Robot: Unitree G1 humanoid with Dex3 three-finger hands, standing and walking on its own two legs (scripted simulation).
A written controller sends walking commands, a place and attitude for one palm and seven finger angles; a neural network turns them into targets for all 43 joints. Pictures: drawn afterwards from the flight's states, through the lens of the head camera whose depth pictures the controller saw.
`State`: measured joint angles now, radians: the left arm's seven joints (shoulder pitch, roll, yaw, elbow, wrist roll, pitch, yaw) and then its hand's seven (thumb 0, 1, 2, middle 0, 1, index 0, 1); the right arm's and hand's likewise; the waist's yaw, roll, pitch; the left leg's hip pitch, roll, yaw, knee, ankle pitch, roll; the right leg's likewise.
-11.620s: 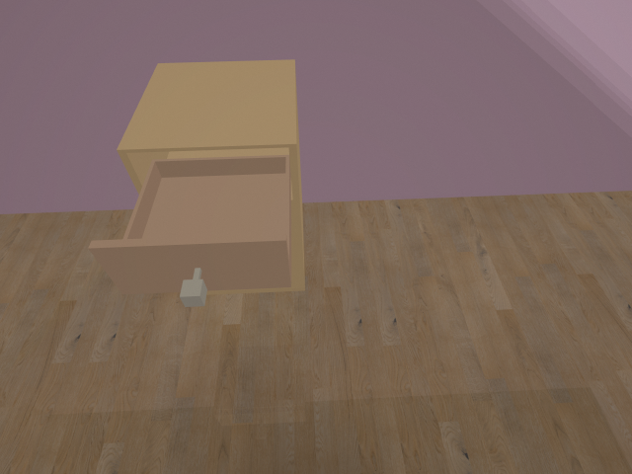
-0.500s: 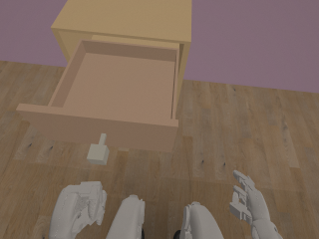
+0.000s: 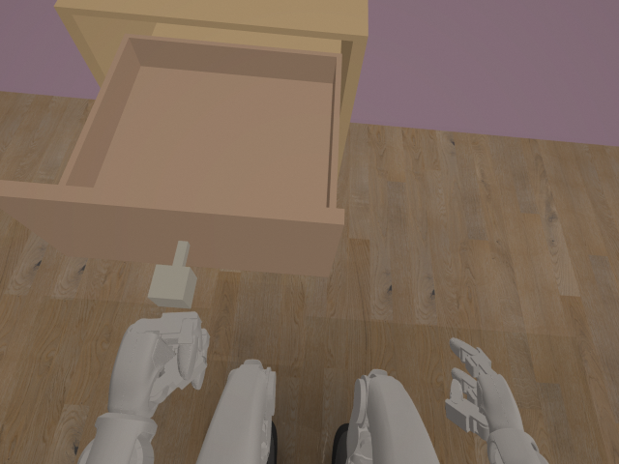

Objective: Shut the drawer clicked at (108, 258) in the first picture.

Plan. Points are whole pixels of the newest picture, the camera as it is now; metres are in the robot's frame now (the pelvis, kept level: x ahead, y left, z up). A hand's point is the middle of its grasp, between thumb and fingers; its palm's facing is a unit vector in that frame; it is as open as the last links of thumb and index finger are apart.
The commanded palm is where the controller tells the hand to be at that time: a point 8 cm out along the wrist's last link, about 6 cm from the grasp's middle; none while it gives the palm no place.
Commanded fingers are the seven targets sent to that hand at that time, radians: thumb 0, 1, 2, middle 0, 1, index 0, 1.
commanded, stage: bring the fist close to the handle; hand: left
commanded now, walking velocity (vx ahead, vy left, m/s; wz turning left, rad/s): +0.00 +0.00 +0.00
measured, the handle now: (177, 271) +0.34 +0.19 -0.01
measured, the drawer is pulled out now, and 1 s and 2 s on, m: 0.30 0.29 0.17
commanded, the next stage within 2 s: push the drawer shut in 0.52 s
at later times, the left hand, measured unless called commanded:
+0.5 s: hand (204, 357) +0.24 +0.14 +0.00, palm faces -0.04 -1.00 +0.00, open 3.3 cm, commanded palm +0.22 +0.19 +0.00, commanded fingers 0.00 0.90 0.90 -1.40 -1.60 -1.40 -1.60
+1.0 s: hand (212, 329) +0.27 +0.14 -0.01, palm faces -0.06 -1.00 -0.02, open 3.3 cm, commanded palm +0.28 +0.19 +0.00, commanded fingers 0.00 0.90 0.90 -1.40 -1.60 -1.40 -1.60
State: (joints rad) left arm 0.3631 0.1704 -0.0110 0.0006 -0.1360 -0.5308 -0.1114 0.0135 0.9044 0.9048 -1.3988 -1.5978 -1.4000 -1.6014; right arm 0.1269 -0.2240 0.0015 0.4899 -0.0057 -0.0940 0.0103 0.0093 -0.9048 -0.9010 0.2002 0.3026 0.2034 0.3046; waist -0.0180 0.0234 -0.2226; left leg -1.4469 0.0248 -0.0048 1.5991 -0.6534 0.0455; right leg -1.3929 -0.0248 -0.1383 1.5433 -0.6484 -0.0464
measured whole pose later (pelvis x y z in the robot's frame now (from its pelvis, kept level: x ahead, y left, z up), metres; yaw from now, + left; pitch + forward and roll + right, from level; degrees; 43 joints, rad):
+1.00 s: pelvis -0.01 +0.00 -0.01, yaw +0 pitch +30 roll -4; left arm 0.15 0.19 -0.01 0.13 -0.13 -0.52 -0.09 0.01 0.90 0.90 -1.40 -1.60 -1.44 -1.60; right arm 0.12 -0.24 0.02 0.52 0.00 -0.03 0.01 0.01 -0.91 -0.90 0.20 0.30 0.20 0.30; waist -0.01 0.03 -0.21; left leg -1.51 0.02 -0.01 1.63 -0.64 0.04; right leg -1.45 -0.03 -0.14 1.58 -0.65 -0.05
